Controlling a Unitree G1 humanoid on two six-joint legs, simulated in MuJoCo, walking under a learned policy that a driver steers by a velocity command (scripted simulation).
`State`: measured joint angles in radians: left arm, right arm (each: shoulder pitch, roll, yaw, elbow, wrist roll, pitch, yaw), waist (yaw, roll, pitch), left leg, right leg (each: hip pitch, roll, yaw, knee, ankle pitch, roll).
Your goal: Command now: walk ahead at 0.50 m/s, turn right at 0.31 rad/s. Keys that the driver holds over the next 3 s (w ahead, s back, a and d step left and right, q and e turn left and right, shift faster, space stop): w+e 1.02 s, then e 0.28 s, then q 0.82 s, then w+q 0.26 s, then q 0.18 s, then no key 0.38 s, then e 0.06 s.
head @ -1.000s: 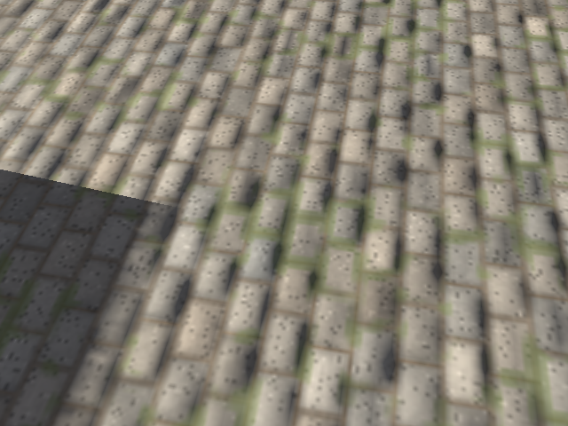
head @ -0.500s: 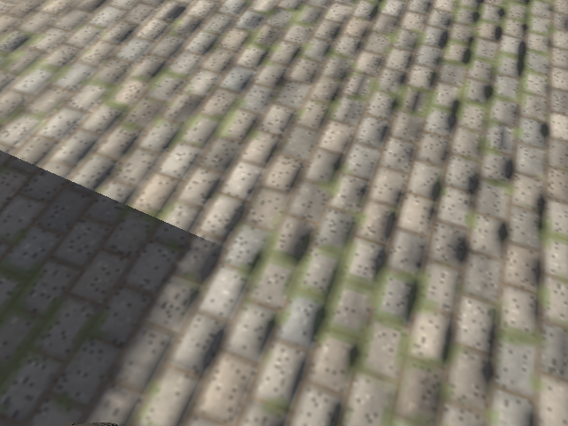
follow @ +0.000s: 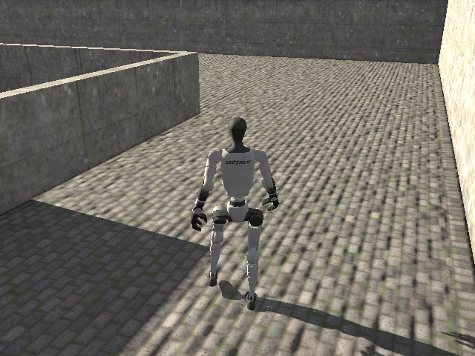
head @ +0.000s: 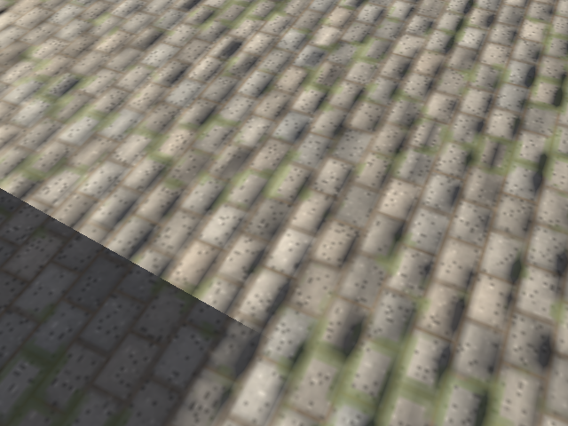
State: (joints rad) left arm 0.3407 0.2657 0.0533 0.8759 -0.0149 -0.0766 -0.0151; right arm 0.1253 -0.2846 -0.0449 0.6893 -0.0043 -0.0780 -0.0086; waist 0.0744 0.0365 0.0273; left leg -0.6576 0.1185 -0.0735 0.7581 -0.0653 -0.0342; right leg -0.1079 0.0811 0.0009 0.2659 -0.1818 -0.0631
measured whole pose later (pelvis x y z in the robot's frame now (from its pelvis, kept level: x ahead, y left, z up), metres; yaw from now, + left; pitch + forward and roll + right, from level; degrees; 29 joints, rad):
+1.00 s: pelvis +0.50 -0.12 +0.00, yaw -35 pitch +2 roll +1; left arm 0.35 0.28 0.07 0.73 -0.02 -0.04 0.01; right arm 0.05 -0.30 -0.06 0.70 -0.01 -0.10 0.00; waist 0.07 0.04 0.04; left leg -0.66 0.08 -0.10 0.69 0.00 -0.07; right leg -0.14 0.11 0.12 0.34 -0.22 -0.10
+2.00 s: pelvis +0.69 -0.22 -0.01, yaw -32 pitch +2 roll -2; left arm 0.10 0.29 0.08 0.67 -0.01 0.01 0.05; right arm 0.18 -0.32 -0.07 0.72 0.01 0.03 -0.02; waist -0.03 0.00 0.05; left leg -0.32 -0.04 -0.10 0.48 -0.20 0.04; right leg -0.45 0.03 0.06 0.89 -0.42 0.08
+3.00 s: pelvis +0.83 -0.21 -0.01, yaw -6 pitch +1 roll +1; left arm 0.16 0.27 0.04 0.75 0.01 0.01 0.03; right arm 0.16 -0.23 -0.03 0.72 -0.01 0.00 0.00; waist 0.00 -0.03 0.02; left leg -0.23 -0.10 0.00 0.46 -0.24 0.07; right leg -0.32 -0.07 0.05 0.54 -0.19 0.05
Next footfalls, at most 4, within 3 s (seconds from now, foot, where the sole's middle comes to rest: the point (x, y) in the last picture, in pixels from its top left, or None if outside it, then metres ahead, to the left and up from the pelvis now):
0.16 left None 0.28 0.15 -0.78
0.68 right None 0.47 -0.18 -0.78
1.16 left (389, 307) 0.80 -0.18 -0.78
1.52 right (464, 373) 0.63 -0.35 -0.78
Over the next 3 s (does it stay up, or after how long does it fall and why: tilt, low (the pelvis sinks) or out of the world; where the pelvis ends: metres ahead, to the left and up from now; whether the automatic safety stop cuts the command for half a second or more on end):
stays up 0.83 -0.21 -0.01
